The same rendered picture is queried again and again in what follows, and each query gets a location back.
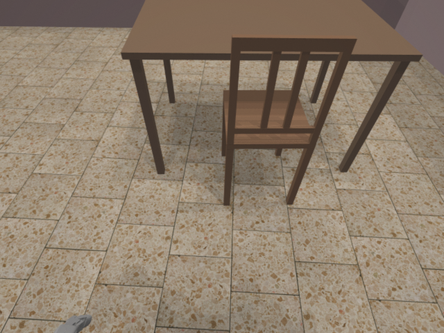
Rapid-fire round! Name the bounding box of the chair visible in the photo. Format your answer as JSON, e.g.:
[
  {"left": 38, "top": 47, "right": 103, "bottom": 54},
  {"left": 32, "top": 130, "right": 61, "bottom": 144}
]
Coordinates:
[{"left": 221, "top": 35, "right": 357, "bottom": 206}]

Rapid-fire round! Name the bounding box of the robot left hand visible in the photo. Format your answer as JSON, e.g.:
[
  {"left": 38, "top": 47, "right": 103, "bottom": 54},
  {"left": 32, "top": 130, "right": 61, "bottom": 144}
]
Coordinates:
[{"left": 54, "top": 314, "right": 92, "bottom": 333}]

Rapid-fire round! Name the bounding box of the table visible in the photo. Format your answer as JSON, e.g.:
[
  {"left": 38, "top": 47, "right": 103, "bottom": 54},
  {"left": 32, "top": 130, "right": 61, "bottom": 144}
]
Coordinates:
[{"left": 121, "top": 0, "right": 423, "bottom": 174}]

